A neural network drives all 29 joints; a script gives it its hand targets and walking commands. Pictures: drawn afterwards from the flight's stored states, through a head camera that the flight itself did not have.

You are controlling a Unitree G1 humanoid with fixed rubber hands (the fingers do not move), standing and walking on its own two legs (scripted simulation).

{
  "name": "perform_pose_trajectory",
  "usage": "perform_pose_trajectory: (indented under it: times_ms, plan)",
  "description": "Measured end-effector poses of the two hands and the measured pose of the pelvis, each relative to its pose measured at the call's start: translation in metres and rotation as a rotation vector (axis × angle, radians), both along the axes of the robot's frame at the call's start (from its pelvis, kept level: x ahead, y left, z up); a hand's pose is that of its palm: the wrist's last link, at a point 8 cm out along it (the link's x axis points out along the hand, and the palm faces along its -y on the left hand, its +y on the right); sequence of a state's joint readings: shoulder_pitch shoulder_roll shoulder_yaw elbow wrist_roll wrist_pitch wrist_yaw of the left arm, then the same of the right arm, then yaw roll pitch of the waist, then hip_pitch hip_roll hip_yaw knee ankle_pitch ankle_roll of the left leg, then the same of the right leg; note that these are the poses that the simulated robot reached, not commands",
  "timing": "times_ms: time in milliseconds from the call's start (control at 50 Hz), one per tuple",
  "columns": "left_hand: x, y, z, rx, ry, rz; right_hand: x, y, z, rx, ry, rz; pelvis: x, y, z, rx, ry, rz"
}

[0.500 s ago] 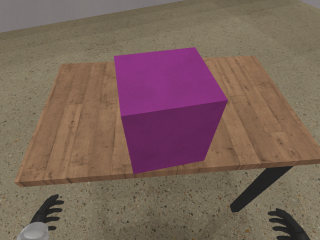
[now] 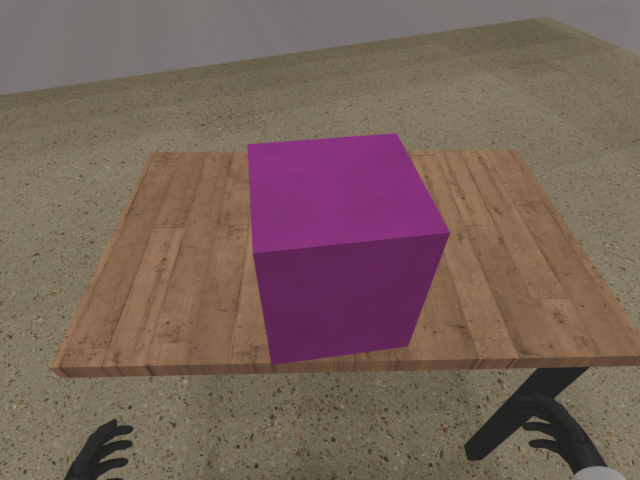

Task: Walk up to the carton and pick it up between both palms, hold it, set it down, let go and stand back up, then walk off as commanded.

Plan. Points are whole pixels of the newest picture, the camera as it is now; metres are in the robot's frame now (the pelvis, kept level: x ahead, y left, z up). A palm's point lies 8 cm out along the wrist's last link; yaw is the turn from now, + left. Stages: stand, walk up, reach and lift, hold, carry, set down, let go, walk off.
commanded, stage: reach and lift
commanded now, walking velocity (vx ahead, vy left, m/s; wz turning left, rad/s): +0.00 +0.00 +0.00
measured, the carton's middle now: (332, 251) +0.42 +0.01 +0.06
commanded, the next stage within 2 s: none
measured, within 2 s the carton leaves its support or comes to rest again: neither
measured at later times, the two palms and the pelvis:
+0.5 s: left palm (127, 428) +0.18 +0.24 +0.02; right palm (568, 415) +0.21 -0.26 +0.02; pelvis +0.00 +0.00 +0.00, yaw +0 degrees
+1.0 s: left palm (144, 388) +0.21 +0.21 +0.07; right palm (563, 392) +0.23 -0.24 +0.05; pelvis +0.01 +0.00 +0.01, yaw +0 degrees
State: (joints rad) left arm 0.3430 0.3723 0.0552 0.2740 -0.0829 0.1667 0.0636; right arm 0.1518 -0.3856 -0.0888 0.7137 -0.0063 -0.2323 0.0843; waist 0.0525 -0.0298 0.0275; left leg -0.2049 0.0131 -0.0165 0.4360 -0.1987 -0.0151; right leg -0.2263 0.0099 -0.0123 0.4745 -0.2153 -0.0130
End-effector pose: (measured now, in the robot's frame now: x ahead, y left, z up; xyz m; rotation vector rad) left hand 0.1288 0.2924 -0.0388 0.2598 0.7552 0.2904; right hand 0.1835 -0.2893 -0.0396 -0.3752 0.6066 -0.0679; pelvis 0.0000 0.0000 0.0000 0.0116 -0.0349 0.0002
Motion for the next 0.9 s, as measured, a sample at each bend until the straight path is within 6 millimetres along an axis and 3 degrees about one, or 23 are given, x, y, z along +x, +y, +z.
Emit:
perform_pose_trajectory:
  times_ms: [120, 200, 380, 580, 900]
  plan:
    - [0.018, -0.007, 0.018, -0.019, -0.120, -0.022, -0.017, 0.011, 0.004, 0.053, -0.020, -0.021, -0.008, 0.004, 0.001, -0.005, -0.009, 0.000]
    - [0.033, -0.018, 0.028, -0.032, -0.182, -0.048, -0.018, 0.014, 0.013, 0.083, -0.053, -0.021, -0.011, 0.004, 0.001, -0.005, -0.010, 0.000]
    - [0.049, -0.049, 0.040, -0.098, -0.258, -0.029, 0.008, 0.021, 0.041, 0.146, -0.151, 0.011, -0.008, -0.001, 0.003, 0.001, -0.001, 0.000]
    - [0.059, -0.057, 0.070, -0.098, -0.349, -0.027, 0.040, 0.034, 0.068, 0.201, -0.228, 0.044, 0.005, -0.001, 0.005, 0.002, 0.025, 0.001]
    - [0.072, -0.084, 0.106, -0.177, -0.498, -0.057, 0.042, 0.044, 0.096, 0.271, -0.355, 0.058, 0.010, 0.000, 0.006, 0.000, 0.037, 0.001]
